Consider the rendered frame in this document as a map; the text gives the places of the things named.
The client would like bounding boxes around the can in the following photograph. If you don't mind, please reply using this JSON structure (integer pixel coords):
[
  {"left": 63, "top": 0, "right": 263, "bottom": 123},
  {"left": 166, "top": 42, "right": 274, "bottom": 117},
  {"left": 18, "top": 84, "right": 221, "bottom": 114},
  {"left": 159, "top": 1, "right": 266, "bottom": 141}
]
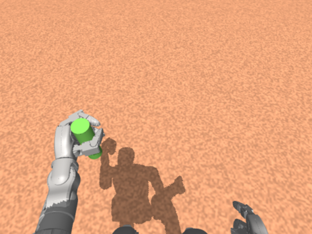
[{"left": 71, "top": 118, "right": 102, "bottom": 159}]

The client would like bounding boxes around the left robot hand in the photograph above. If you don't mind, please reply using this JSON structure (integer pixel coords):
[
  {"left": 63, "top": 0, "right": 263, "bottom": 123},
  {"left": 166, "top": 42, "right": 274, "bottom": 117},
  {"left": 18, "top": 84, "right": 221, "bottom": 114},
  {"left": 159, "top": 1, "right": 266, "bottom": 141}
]
[{"left": 54, "top": 110, "right": 105, "bottom": 161}]

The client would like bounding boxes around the right robot hand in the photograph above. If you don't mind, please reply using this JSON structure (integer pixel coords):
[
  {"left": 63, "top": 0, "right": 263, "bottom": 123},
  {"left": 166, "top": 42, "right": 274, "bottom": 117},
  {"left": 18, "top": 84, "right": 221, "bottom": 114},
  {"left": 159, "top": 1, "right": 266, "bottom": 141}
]
[{"left": 231, "top": 201, "right": 268, "bottom": 234}]

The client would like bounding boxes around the left robot arm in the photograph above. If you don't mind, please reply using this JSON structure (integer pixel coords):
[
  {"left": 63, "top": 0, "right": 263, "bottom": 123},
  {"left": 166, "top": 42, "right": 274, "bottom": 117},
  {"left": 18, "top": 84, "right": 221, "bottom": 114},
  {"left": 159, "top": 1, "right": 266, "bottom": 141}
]
[{"left": 33, "top": 157, "right": 80, "bottom": 234}]

